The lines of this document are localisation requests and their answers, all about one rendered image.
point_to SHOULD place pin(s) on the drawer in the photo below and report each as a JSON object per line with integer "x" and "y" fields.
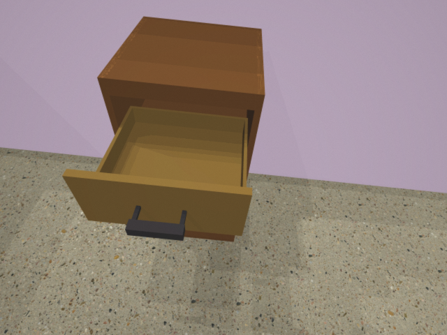
{"x": 167, "y": 161}

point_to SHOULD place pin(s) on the cabinet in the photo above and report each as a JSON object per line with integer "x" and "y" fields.
{"x": 190, "y": 67}

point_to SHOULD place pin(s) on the handle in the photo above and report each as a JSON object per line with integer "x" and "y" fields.
{"x": 155, "y": 229}

